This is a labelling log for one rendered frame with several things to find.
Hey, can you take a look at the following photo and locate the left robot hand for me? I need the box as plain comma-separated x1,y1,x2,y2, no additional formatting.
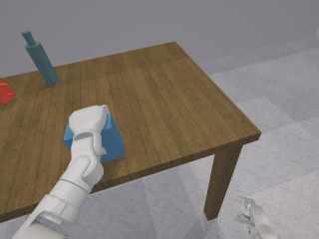
69,105,110,156

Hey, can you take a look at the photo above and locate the table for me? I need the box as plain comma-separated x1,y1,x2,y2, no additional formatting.
0,41,261,223

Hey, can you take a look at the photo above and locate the right robot hand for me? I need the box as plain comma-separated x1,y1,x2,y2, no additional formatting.
233,195,271,239

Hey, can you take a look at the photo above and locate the robot left upper arm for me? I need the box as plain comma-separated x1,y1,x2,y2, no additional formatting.
19,220,67,239

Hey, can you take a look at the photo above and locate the robot left forearm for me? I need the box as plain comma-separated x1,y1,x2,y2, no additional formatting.
12,129,104,239

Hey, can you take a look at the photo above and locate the sponge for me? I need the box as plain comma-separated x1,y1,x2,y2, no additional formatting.
63,114,125,163

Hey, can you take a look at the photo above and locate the robot right forearm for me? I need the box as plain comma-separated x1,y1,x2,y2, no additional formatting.
253,224,283,239

